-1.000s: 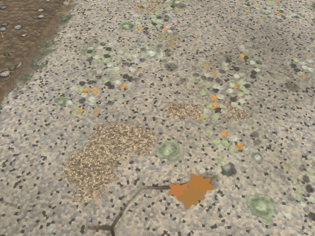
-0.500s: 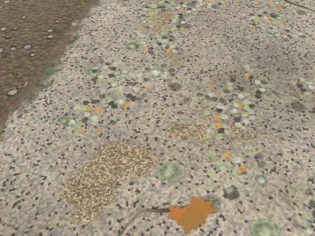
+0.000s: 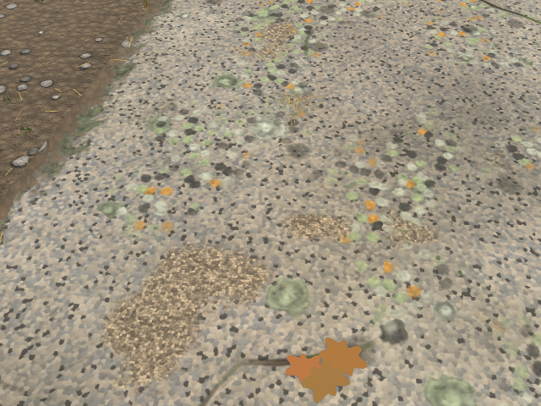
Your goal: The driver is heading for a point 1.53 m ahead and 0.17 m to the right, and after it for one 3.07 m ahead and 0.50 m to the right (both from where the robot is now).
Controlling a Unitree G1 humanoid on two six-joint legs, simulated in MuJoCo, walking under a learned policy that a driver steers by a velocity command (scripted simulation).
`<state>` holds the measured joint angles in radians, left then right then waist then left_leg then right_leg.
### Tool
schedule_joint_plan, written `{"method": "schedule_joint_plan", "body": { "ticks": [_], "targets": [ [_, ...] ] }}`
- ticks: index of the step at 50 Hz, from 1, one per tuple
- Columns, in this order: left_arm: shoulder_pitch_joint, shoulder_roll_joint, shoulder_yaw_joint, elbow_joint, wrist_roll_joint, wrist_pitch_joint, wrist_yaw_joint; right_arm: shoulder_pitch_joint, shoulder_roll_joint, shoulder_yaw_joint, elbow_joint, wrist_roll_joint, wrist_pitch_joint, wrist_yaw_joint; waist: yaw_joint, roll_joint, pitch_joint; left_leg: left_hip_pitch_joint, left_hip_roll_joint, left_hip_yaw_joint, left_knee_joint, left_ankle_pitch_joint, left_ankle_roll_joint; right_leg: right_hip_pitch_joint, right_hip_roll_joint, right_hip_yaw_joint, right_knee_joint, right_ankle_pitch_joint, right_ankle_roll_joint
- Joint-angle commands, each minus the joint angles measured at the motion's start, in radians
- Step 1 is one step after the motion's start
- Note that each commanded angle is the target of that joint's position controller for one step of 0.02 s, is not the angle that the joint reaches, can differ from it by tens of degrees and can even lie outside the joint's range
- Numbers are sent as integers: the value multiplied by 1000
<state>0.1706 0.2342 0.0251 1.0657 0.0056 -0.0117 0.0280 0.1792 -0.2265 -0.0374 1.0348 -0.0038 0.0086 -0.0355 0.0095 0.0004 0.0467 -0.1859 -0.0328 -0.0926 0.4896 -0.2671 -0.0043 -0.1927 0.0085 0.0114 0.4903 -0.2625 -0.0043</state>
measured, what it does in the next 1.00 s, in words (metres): lifts its right foot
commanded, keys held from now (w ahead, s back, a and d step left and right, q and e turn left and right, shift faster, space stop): no key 0.64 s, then w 0.36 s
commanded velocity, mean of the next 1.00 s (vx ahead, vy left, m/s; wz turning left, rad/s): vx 0.09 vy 0.00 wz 0.00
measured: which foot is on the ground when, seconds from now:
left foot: down 0.00-1.00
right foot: down 0.00-0.90, up 0.92-1.00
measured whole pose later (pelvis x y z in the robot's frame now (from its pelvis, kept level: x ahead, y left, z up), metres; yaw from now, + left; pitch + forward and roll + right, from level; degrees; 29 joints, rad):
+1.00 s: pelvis +0.06 +0.03 +0.00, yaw +0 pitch +1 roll +0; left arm 0.31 0.26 0.04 1.03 -0.04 -0.07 0.01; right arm 0.38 -0.20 -0.04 1.10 0.01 -0.11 0.00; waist -0.02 -0.04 -0.03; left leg -0.18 -0.03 0.03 0.49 -0.33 0.05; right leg -0.39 -0.01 0.02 0.99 -0.42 -0.06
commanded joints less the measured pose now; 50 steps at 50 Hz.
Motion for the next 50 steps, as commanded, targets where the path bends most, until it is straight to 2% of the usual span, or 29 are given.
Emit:
{"method": "schedule_joint_plan", "body": {
  "ticks": [1,15,32,33,34,35,36,37,38,39,40,41,42,43,44,45,46,47,48,49,50],
  "targets": [
    [12,108,15,-25,0,-8,4,11,-105,-16,-16,0,-9,-4,-2,2,-17,-19,34,-19,-81,140,25,-11,-37,34,-93,80,-17],
    [72,86,5,-3,-2,-9,7,53,-87,-1,38,2,-11,-7,-4,0,-4,-36,31,-6,-87,117,19,-21,-31,33,-101,62,-23],
    [127,64,-1,3,-4,-8,8,103,-66,11,63,3,-13,-11,-5,-1,4,-46,29,4,-83,121,13,-26,-27,34,-101,76,-30],
    [146,53,-4,12,-3,-7,9,123,-51,15,73,3,-13,-11,-6,-7,-20,-36,17,18,-84,36,14,-17,-21,30,-114,-30,-32],
    [151,66,1,15,-8,-4,12,128,-50,14,75,7,-12,-13,-4,-21,-4,-59,-6,42,-60,-92,19,-30,-15,36,-123,-187,-43],
    [153,95,11,10,-16,-2,15,123,-60,11,69,11,-13,-15,0,-43,21,-105,-27,64,-18,-236,30,-53,-28,65,-136,-357,-68],
    [166,114,17,5,-21,-4,17,108,-64,9,55,11,-20,-14,8,-67,56,-166,-27,71,23,-310,42,-73,-71,130,-173,-488,-101],
    [196,136,25,6,-25,-12,16,86,-51,12,38,13,-34,-10,22,-110,80,-230,-23,83,90,-296,47,-59,-143,235,-226,-573,-144],
    [228,163,36,9,-28,-21,13,72,-27,17,25,16,-50,-3,30,-166,80,-268,-17,112,191,-218,44,-32,-237,368,-294,-619,-195],
    [232,177,45,5,-28,-29,12,57,-30,16,15,19,-65,4,32,-174,97,-275,21,102,276,-163,49,-60,-313,467,-339,-602,-237],
    [210,172,46,-8,-23,-36,11,55,-37,12,11,23,-76,11,18,-154,104,-280,46,90,324,-171,60,-81,-336,490,-352,-561,-249],
    [181,165,45,-25,-22,-41,6,66,-35,9,10,26,-85,17,0,-146,104,-271,61,86,318,-208,73,-91,-330,464,-349,-514,-239],
    [139,164,45,-43,-32,-43,3,92,-26,10,13,31,-92,21,-28,-149,103,-210,70,91,220,-214,88,-121,-307,404,-333,-466,-211],
    [79,160,44,-65,-46,-40,0,145,-23,7,33,32,-98,22,-69,-137,97,-60,54,120,60,-145,99,-195,-245,299,-301,-403,-171],
    [67,156,45,-74,-50,-36,-2,205,-28,-2,67,27,-100,22,-88,-112,79,81,8,155,-26,-40,85,-251,-175,210,-230,-337,-143],
    [59,136,39,-84,-48,-38,-3,280,-46,-13,95,20,-96,22,-108,-52,54,179,22,109,-61,-14,78,-300,-119,139,-108,-257,-117],
    [40,67,20,-101,-35,-49,-12,409,-103,-29,116,18,-96,19,-144,147,-6,304,200,-158,-185,-133,123,-408,-30,12,209,-171,-66],
    [42,28,12,-139,-36,-70,-13,502,-222,-51,118,19,-102,30,-152,337,-19,377,398,-549,-329,-280,263,-607,53,-35,453,-282,-48],
    [19,67,20,-147,-53,-82,-15,438,-168,-34,107,6,-118,33,-114,212,47,300,447,-636,-348,-392,307,-691,-13,46,637,-288,-64],
    [14,83,22,-150,-61,-93,-23,352,-113,-18,72,8,-130,36,-78,124,95,274,408,-539,-345,-379,274,-742,-63,78,698,-175,-81],
    [26,87,25,-138,-51,-100,-28,294,-103,-12,49,10,-135,43,-55,92,88,263,358,-426,-348,-278,235,-736,-90,63,692,-81,-86]
  ]
}}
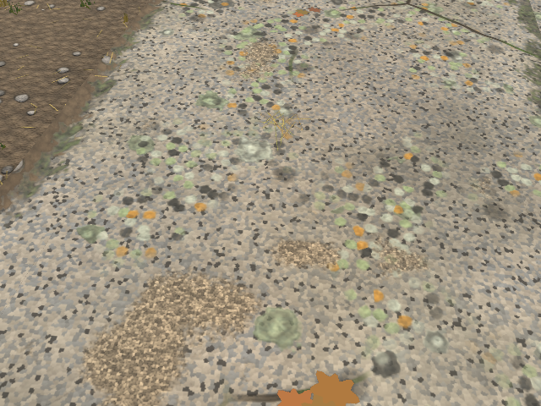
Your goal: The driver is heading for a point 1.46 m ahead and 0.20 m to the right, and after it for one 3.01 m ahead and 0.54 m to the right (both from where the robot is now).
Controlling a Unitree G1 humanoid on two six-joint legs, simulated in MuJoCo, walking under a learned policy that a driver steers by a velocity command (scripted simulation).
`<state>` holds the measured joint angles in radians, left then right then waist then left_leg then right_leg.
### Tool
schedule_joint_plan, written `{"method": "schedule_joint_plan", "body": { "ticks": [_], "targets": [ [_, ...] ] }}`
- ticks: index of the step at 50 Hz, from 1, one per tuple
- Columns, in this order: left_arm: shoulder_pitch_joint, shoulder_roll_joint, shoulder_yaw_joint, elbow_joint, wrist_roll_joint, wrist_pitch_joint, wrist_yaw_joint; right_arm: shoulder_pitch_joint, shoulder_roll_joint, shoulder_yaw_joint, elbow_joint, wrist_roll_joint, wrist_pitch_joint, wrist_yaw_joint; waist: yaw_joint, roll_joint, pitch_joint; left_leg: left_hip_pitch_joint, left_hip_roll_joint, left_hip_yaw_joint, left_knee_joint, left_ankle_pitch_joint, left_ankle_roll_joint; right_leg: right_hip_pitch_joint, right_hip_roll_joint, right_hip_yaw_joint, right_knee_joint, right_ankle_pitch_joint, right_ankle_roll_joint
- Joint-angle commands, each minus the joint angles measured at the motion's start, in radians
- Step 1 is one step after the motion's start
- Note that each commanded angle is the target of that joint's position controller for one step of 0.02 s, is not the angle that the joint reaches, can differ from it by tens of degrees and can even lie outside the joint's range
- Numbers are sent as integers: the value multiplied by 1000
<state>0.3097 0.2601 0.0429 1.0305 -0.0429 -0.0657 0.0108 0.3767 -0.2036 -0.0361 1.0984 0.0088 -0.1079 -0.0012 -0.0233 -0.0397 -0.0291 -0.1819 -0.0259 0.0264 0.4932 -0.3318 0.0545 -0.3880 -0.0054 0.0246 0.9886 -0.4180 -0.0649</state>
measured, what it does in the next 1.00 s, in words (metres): walks ahead: right foot, then left foot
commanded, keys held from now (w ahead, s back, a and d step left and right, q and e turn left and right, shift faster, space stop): w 1.00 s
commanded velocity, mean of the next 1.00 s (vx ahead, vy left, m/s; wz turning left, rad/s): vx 0.47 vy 0.00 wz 0.00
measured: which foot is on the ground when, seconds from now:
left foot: down 0.00-0.38, up 0.40-0.88, down 0.90-1.00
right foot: up 0.00-0.34, down 0.36-0.92, up 0.94-1.00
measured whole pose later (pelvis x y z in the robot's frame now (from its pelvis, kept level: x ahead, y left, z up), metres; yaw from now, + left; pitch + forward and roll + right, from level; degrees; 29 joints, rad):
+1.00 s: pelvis +0.56 +0.01 -0.01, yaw +0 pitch +2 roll -1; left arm 0.35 0.26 0.04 1.00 -0.03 -0.09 0.00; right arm 0.10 -0.24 -0.05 0.86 0.01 -0.11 0.03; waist 0.02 -0.02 0.03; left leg -0.42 -0.01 0.06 0.53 -0.15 0.06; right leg -0.29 -0.01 0.03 1.13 -0.44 -0.04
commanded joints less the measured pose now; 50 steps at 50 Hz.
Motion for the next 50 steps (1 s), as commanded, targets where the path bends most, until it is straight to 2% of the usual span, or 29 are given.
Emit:
{"method": "schedule_joint_plan", "body": {
  "ticks": [1,3,5,8,12,14,15,16,17,18,19,20,21,22,23,24,26,29,32,35,40,43,44,45,46,47,48,49,50],
  "targets": [
    [-121,79,15,-102,11,-51,-12,64,-118,-8,-31,0,-15,13,-9,113,162,250,317,-453,-357,-76,144,-527,-97,42,148,148,-20],
    [-143,74,21,-105,22,-51,-22,95,-79,6,-31,-8,-1,9,-13,131,137,230,252,-297,-364,166,110,-456,-110,6,68,234,3],
    [-198,40,13,-127,25,-44,-29,136,-96,6,-29,-13,10,-3,-26,131,133,218,226,-215,-364,318,116,-442,-101,-31,-17,289,31],
    [-355,4,-9,-193,21,-41,-34,145,-137,1,-46,-13,18,-20,-54,118,163,124,201,-146,-395,351,116,-342,-65,-73,-257,397,53],
    [-449,28,-14,-243,10,-40,-50,185,-160,-10,-38,5,17,-24,-56,141,193,152,242,-123,-410,371,119,-258,-40,-77,-407,448,31],
    [-448,53,-7,-258,10,-45,-59,171,-166,-18,-39,9,22,-25,-25,141,177,231,270,-109,-362,489,101,-229,-32,-67,-453,423,1],
    [-412,74,3,-255,12,-48,-61,154,-177,-23,-45,6,27,-26,5,152,140,266,276,-97,-305,650,88,-168,-13,-74,-461,399,-15],
    [-342,103,17,-241,13,-49,-59,139,-190,-29,-52,1,33,-25,48,176,76,287,275,-82,-211,856,76,-61,18,-95,-448,372,-34],
    [-185,140,41,-195,10,-46,-53,121,-187,-29,-60,-7,43,-25,127,182,-23,264,244,-52,-34,1000,55,132,51,-114,-445,362,-60],
    [-6,184,62,-148,9,-39,-43,102,-178,-22,-80,-15,46,-22,206,167,-134,100,207,-37,202,896,25,417,-19,-37,-425,359,-100],
    [140,276,84,-118,39,-30,-35,208,-59,7,-100,-19,30,-8,169,-69,-314,-287,53,-6,611,431,-34,816,-294,404,-469,161,-243],
    [142,229,65,-107,38,-25,-39,220,-25,20,-79,-1,-1,1,155,-204,-412,-431,-41,-134,845,-197,-39,860,-403,773,-686,44,-305],
    [42,167,46,-117,29,-30,-42,123,-115,-6,-114,28,-23,6,138,-151,-229,-535,27,-165,927,-168,-15,714,-360,666,-719,9,-247],
    [-53,124,33,-140,29,-35,-42,27,-147,-13,-141,42,-33,3,111,-67,-102,-537,81,-129,908,-83,1,531,-326,495,-736,91,-210],
    [-123,99,25,-148,39,-42,-49,-15,-143,-18,-151,35,-32,-7,70,14,-29,-489,126,-109,839,-2,4,361,-288,375,-769,201,-188],
    [-159,68,16,-149,49,-51,-54,-10,-138,-29,-149,20,-19,-15,29,8,-4,-419,161,-112,779,41,8,256,-243,282,-795,271,-166],
    [-153,55,12,-129,50,-54,-58,32,-86,-26,-144,14,10,-20,-8,-26,19,-352,181,-107,716,59,5,154,-210,203,-848,295,-173],
    [-95,100,20,-100,48,-58,-40,-63,-102,-35,-188,2,25,-25,-9,-15,76,-442,199,-90,588,153,-25,125,-205,143,-899,336,-193],
    [-35,120,24,-88,45,-49,-18,-197,-103,-36,-235,-6,17,-17,24,1,92,-510,192,-77,374,334,-43,180,-188,95,-903,390,-171],
    [27,136,27,-74,34,-42,-8,-322,-83,-24,-269,0,8,-2,66,2,101,-455,147,-32,177,455,-46,208,-164,40,-901,408,-143],
    [123,147,34,-34,23,-18,-4,-453,-97,-15,-327,12,-1,28,100,1,125,-493,118,-35,42,387,-24,403,-234,53,-825,435,-132],
    [98,169,44,-39,24,-1,0,-386,-144,-32,-328,14,-9,39,39,-35,70,-360,73,-6,2,268,18,474,-256,51,-705,677,-102],
    [75,165,42,-46,26,5,0,-269,-177,-51,-295,12,-10,37,-28,-39,-2,-197,39,24,-15,264,42,458,-220,18,-565,841,-81],
    [72,134,28,-61,36,7,0,-84,-236,-77,-243,8,-10,29,-102,-20,-128,82,74,-14,17,290,85,339,-165,-24,-338,822,-50],
    [166,39,-2,-87,48,-8,-7,72,-344,-103,-216,-16,-6,22,-93,174,-306,503,340,-409,18,236,223,-33,-37,-77,63,456,16],
    [192,5,-16,-70,32,-34,-15,102,-304,-91,-201,-5,1,26,-87,312,-406,634,450,-777,-159,108,313,-256,72,29,285,-137,38],
    [100,118,13,-90,5,-55,-19,33,-233,-67,-211,3,0,26,-90,233,-269,537,407,-673,-182,54,252,-363,3,97,367,-120,15],
    [13,137,18,-117,-8,-65,-18,-56,-193,-55,-234,0,1,22,-70,178,-150,388,368,-515,-197,111,211,-380,-51,68,349,-33,2],
    [-27,126,20,-122,3,-64,-12,-128,-166,-46,-244,-7,0,25,-36,102,-68,230,328,-403,-235,205,191,-340,-95,45,279,48,4]
  ]
}}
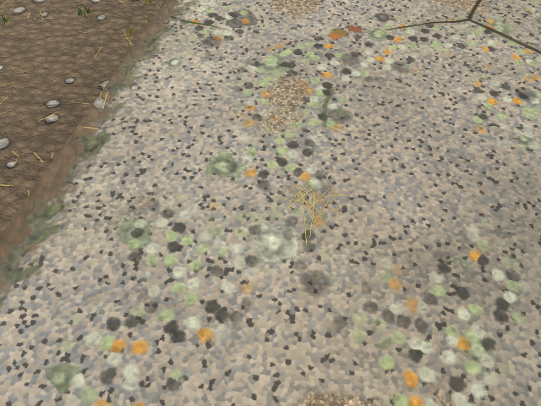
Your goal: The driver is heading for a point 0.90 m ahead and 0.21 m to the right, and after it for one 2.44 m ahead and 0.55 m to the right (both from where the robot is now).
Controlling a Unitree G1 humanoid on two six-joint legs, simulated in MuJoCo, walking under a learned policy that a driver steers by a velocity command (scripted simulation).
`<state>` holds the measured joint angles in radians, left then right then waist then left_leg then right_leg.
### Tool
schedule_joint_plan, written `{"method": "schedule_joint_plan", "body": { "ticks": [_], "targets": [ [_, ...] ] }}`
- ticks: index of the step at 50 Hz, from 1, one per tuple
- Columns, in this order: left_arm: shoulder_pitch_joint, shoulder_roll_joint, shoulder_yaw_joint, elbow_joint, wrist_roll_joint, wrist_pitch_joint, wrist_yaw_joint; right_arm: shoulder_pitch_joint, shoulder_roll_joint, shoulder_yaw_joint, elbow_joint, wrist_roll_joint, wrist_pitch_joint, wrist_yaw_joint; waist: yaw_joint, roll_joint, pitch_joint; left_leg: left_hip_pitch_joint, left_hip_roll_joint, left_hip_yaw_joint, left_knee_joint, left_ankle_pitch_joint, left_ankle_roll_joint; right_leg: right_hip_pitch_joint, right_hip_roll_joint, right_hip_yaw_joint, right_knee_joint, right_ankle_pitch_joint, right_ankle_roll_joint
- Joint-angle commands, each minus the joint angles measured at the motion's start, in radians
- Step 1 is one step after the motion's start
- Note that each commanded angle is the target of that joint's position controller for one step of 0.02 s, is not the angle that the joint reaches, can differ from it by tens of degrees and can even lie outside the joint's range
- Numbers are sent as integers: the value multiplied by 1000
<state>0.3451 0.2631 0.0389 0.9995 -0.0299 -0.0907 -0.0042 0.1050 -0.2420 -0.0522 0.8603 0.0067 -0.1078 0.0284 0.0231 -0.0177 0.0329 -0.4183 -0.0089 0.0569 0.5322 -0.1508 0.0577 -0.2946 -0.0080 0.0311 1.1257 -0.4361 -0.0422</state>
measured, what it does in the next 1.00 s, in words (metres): walks ahead: right foot, then left foot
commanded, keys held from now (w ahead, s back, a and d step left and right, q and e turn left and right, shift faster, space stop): w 0.90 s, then w+e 0.10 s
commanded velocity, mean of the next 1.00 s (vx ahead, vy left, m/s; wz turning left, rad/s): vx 0.50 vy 0.00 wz -0.01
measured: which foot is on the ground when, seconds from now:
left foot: down 0.00-0.44, up 0.46-0.98, down 1.00-1.00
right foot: up 0.00-0.42, down 0.44-1.00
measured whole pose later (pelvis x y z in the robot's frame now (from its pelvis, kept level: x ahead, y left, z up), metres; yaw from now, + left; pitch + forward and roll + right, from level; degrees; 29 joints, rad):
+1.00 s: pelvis +0.57 -0.03 -0.01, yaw -1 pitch +2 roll -1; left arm 0.42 0.25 0.07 1.03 -0.02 -0.05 0.01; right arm 0.00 -0.23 -0.05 0.83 0.01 -0.10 0.03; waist 0.07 0.02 0.02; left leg -0.50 0.03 0.03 0.49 -0.03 0.07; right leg 0.07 0.01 -0.03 0.35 -0.44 0.00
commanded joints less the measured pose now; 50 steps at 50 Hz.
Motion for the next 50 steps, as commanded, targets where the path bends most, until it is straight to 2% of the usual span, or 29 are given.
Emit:
{"method": "schedule_joint_plan", "body": {
  "ticks": [1,2,3,5,8,12,15,17,19,20,21,22,23,24,25,26,27,28,29,31,34,36,39,43,45,47,48,49,50],
  "targets": [
    [-63,117,33,-88,4,-27,9,104,-97,-21,-11,-12,-5,-2,-48,78,-90,362,271,-355,-307,79,168,-373,-125,41,74,116,-16],
    [-40,92,32,-82,8,-12,9,93,-88,-18,-5,-17,-6,2,-22,95,-75,299,251,-314,-339,95,164,-319,-137,41,43,145,-12],
    [-23,65,30,-77,11,1,10,102,-92,-20,3,-15,-9,3,-10,93,-68,265,242,-286,-363,120,172,-294,-141,35,17,159,-6],
    [-46,53,31,-89,15,15,13,131,-121,-28,22,-12,-13,-3,1,81,-38,236,237,-234,-398,176,187,-325,-148,25,-50,214,11],
    [-161,57,34,-129,26,15,12,176,-141,-32,42,-9,-7,-21,-21,66,-6,265,225,-181,-421,206,178,-404,-149,19,-225,372,34],
    [-306,33,24,-167,20,5,-1,235,-152,-33,66,1,1,-34,-66,73,24,277,189,-106,-434,169,143,-350,-104,-26,-466,545,35],
    [-388,37,18,-195,13,1,-15,294,-159,-36,97,9,11,-36,-92,74,49,368,223,-109,-409,154,141,-365,-87,-29,-548,534,26],
    [-421,48,19,-216,10,-5,-27,310,-164,-41,112,12,22,-40,-90,77,58,446,259,-119,-370,182,132,-387,-84,-20,-584,477,5],
    [-402,70,25,-221,9,-11,-36,299,-175,-48,115,14,32,-44,-64,89,40,497,282,-125,-317,268,115,-341,-69,-28,-610,402,-21],
    [-356,88,34,-212,9,-14,-37,281,-184,-50,111,13,37,-45,-34,104,10,504,278,-117,-263,397,103,-260,-44,-50,-617,367,-35],
    [-253,115,51,-183,12,-15,-35,257,-182,-49,106,13,43,-46,26,107,-52,488,247,-86,-141,560,83,-107,-8,-83,-636,365,-56],
    [-76,167,77,-128,15,-14,-28,255,-154,-37,97,7,47,-46,96,82,-165,390,188,-45,71,568,52,150,-17,-69,-615,387,-89],
    [78,259,100,-98,33,-11,-20,337,-80,-13,76,-8,38,-41,96,-83,-325,52,80,5,449,247,-6,541,-259,270,-606,338,-205],
    [118,257,94,-84,24,-7,-26,392,-8,12,88,-5,14,-33,76,-264,-426,-206,-58,-97,687,-426,-37,711,-389,665,-775,172,-296],
    [77,179,70,-88,14,-10,-25,300,-116,-16,76,24,-6,-28,92,-179,-331,-319,3,-181,793,-420,-16,647,-356,624,-815,75,-249],
    [-17,147,60,-110,14,-11,-22,214,-148,-23,46,39,-17,-27,72,-130,-200,-360,57,-147,783,-322,1,501,-330,484,-836,128,-210],
    [-93,122,51,-126,24,-12,-23,169,-146,-26,40,30,-19,-34,43,-53,-131,-319,104,-126,733,-226,3,351,-297,381,-866,217,-193],
    [-137,93,43,-131,36,-15,-25,164,-135,-33,40,18,-10,-40,8,-44,-86,-260,137,-126,677,-170,1,234,-262,300,-898,294,-182],
    [-151,73,37,-127,43,-18,-28,188,-113,-33,46,15,4,-41,-20,-63,-80,-199,156,-132,645,-136,1,170,-239,251,-928,322,-176],
    [-132,81,39,-110,36,-23,-26,206,-76,-31,51,13,25,-43,-39,-64,-59,-174,167,-121,586,-107,-11,117,-221,186,-975,370,-188],
    [-80,119,49,-86,34,-23,-8,109,-82,-35,16,0,34,-47,-27,-32,-15,-271,174,-114,444,23,-42,133,-219,130,-1009,456,-196],
    [-53,121,47,-75,31,-16,2,48,-72,-33,-4,-2,30,-41,-14,-32,-5,-291,166,-105,326,133,-52,156,-200,84,-1013,487,-178],
    [-10,126,46,-60,23,-11,9,-56,-52,-23,-31,3,23,-30,20,-38,18,-249,131,-69,151,257,-52,164,-171,26,-1022,474,-153],
    [67,134,49,-21,16,3,12,-171,-51,-12,-70,12,16,-9,58,-34,55,-267,104,-55,31,246,-41,280,-210,22,-990,468,-153],
    [82,141,55,-8,13,14,15,-201,-60,-11,-91,15,10,4,55,-39,62,-280,97,-60,-3,186,-21,353,-245,31,-949,515,-146],
    [75,150,60,-4,9,24,19,-174,-87,-20,-96,15,2,10,21,-53,43,-202,75,-59,-36,111,1,382,-263,57,-885,624,-131],
    [51,162,63,-11,8,28,19,-112,-112,-31,-83,14,-2,9,-20,-70,5,-95,45,-38,-47,79,14,376,-254,58,-818,766,-120],
    [24,154,59,-20,8,32,18,27,-150,-53,-43,11,-5,3,-94,-64,-76,103,17,-15,-70,97,37,336,-209,32,-671,880,-98],
    [12,120,44,-41,18,31,17,220,-213,-76,3,-3,-7,-7,-167,-25,-221,424,111,-104,-14,127,85,162,-151,-1,-422,752,-65]
  ]
}}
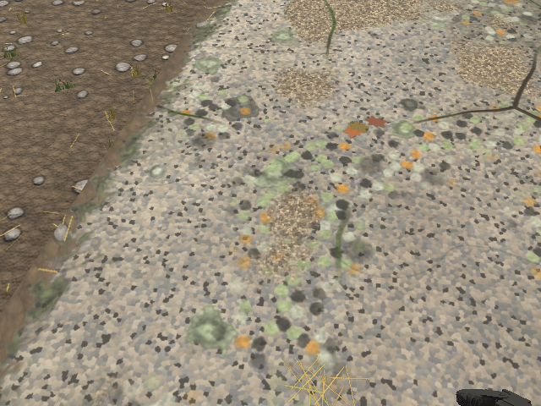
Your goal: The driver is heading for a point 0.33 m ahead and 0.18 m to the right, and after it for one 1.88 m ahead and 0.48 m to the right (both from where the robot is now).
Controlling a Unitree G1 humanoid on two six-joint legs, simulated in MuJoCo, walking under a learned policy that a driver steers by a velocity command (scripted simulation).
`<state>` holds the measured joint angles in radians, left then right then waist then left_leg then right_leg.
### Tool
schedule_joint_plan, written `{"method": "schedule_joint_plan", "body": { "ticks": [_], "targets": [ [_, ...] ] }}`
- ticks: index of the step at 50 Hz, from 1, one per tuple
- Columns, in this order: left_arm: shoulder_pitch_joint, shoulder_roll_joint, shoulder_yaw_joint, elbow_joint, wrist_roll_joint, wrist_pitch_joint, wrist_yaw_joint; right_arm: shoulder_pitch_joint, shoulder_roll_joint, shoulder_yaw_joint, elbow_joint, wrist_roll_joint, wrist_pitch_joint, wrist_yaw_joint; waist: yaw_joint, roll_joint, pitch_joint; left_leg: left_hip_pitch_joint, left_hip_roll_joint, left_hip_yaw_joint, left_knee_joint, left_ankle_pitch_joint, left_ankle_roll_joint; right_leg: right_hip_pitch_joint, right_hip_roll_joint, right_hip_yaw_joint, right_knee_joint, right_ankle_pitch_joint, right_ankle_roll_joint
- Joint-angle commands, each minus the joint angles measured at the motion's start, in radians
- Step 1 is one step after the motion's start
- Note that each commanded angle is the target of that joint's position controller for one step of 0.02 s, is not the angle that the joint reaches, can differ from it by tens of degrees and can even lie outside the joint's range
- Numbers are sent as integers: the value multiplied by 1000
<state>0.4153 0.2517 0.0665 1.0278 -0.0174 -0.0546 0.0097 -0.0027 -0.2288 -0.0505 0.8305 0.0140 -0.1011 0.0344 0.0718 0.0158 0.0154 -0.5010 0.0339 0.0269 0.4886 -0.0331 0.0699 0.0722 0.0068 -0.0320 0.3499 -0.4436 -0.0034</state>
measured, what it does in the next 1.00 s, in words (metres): walks ahead, turning right: right foot, then left foot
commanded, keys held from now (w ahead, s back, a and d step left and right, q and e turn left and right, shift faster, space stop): w+e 0.34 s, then e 0.24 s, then no key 0.42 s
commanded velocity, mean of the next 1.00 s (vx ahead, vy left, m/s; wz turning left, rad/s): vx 0.28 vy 0.00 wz -0.37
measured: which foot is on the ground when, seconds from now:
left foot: down 0.00-0.52, up 0.54-0.96, down 0.98-1.00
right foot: down 0.00-0.02, up 0.04-0.50, down 0.52-1.00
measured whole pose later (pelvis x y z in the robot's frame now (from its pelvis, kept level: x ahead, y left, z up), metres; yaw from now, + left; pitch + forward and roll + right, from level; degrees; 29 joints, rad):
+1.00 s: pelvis +0.38 -0.05 +0.01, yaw -23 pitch +2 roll -1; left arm 0.14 0.24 0.04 0.79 0.02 0.00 0.01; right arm 0.16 -0.27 -0.06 0.88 -0.01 -0.01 -0.04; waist -0.01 0.02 0.00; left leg -0.32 0.07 -0.04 0.53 -0.24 -0.04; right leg -0.33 0.11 0.03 0.50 -0.19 -0.06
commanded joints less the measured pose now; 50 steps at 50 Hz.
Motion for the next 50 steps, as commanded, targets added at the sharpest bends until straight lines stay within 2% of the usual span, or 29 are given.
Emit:
{"method": "schedule_joint_plan", "body": {
  "ticks": [1,2,3,4,5,6,8,11,14,17,20,23,24,25,26,27,28,29,30,31,33,35,38,41,43,46,48,49,50],
  "targets": [
    [64,7,-19,-84,9,-21,-4,453,-328,-104,60,-26,-7,-20,-189,172,-376,928,346,-500,-13,-131,217,-620,1,1,762,302,-26],
    [52,43,-13,-68,-7,-42,-9,461,-244,-77,59,-20,-3,-20,-201,219,-447,937,402,-730,-154,-221,240,-734,29,152,922,-137,-29],
    [-37,133,15,-91,-35,-49,-8,378,-187,-58,51,-13,-4,-23,-190,161,-279,804,367,-577,-175,-263,179,-817,-30,168,986,-90,-43],
    [-97,134,17,-107,-38,-49,-3,294,-151,-46,34,-12,-5,-25,-163,108,-174,649,333,-439,-204,-236,141,-816,-85,137,961,2,-50],
    [-125,121,22,-110,-28,-42,4,229,-115,-36,33,-16,-9,-22,-133,71,-96,506,294,-335,-251,-196,119,-776,-118,126,903,72,-49],
    [-106,103,30,-103,-22,-26,8,190,-91,-29,34,-24,-14,-20,-96,93,-57,410,257,-245,-290,-162,97,-714,-147,133,856,124,-51],
    [-70,49,27,-96,-22,4,6,173,-86,-32,48,-30,-19,-19,-63,98,-28,318,234,-144,-340,-108,97,-652,-161,128,827,169,-49],
    [-126,49,35,-131,-14,24,8,191,-120,-44,66,-35,-25,-34,-54,61,13,314,235,-40,-372,-13,108,-734,-164,143,753,283,-36],
    [-198,46,35,-161,-5,18,-6,215,-138,-48,77,-36,-19,-50,-65,45,31,358,223,46,-378,42,97,-774,-152,133,593,431,-25],
    [-308,29,23,-199,0,13,-28,246,-161,-53,81,-27,-11,-61,-101,25,61,394,224,118,-387,57,85,-760,-140,64,442,511,-28],
    [-395,21,14,-252,11,12,-49,269,-182,-59,86,-17,15,-73,-121,18,92,462,235,184,-297,298,71,-746,-107,-5,329,485,-36],
    [-346,67,32,-281,11,18,-66,251,-223,-72,73,8,44,-84,-76,71,20,539,251,202,-129,625,40,-633,-38,-64,298,353,-71],
    [-272,98,46,-272,8,18,-69,231,-234,-77,63,17,52,-87,-34,83,-22,546,244,203,-20,715,24,-550,-2,-82,279,316,-91],
    [-151,145,70,-245,4,15,-66,204,-236,-76,52,22,58,-86,32,64,-84,522,213,212,149,685,-7,-396,37,-87,193,382,-119],
    [-61,215,97,-229,9,15,-44,230,-217,-70,48,11,53,-79,74,-20,-147,385,154,221,401,438,-74,-183,9,2,113,633,-159],
    [-82,319,109,-234,16,23,-21,296,-78,-31,12,-59,41,-68,-44,-286,-223,49,5,194,741,-557,-137,90,-226,332,230,1166,-263],
    [-86,320,97,-285,33,13,-33,366,-99,-22,-1,-32,20,-54,-45,-238,-463,-113,-98,-44,978,-740,-158,260,-401,727,141,1081,-473],
    [-99,263,84,-306,28,12,-39,256,-159,-37,-17,8,11,-49,7,-95,-434,-162,-50,-126,990,-649,-133,212,-351,636,83,970,-427],
    [-170,208,70,-311,11,8,-35,201,-155,-34,-33,17,11,-53,-15,-56,-304,-206,-12,-109,920,-542,-115,88,-307,507,63,851,-370],
    [-232,167,57,-321,2,8,-29,194,-157,-37,-12,0,22,-66,-45,7,-216,-179,34,-104,850,-469,-117,-57,-270,431,39,790,-323],
    [-278,132,42,-330,22,13,-20,208,-186,-52,-10,-14,57,-78,-91,-30,-168,-47,63,-107,762,-415,-111,-262,-236,361,-5,766,-297],
    [-271,149,43,-323,35,7,-18,229,-155,-48,-9,-16,76,-85,-104,-60,-167,4,52,-91,691,-394,-116,-329,-214,306,-20,826,-297],
    [-266,160,42,-315,32,14,-2,207,-137,-42,-11,-19,86,-92,-99,-80,-178,1,49,-89,557,-324,-132,-324,-195,264,-27,773,-278],
    [-288,148,32,-316,32,29,8,166,-133,-38,-13,-15,98,-92,-84,-108,-159,38,53,-89,420,-248,-143,-347,-168,252,-57,514,-244],
    [-293,138,25,-311,38,35,9,138,-132,-35,-16,-11,100,-89,-70,-124,-129,81,49,-84,327,-231,-143,-373,-159,258,-76,360,-233],
    [-280,124,14,-295,40,42,5,128,-134,-33,-12,-9,91,-81,-58,-136,-98,141,31,-67,193,-260,-135,-359,-163,286,-56,273,-223],
    [-285,100,-1,-285,30,47,4,168,-118,-28,6,-16,78,-70,-95,-116,-91,254,10,-39,-18,-147,-109,-365,-141,279,-1,277,-180],
    [-247,80,-10,-273,30,43,3,180,-134,-27,11,-30,72,-64,-94,-88,-96,328,42,-77,-86,-40,-90,-382,-115,273,24,279,-136],
    [-207,68,-14,-270,43,36,1,195,-195,-36,9,-42,69,-64,-63,4,-114,396,141,-164,-75,140,-52,-420,-59,224,102,244,-90]
  ]
}}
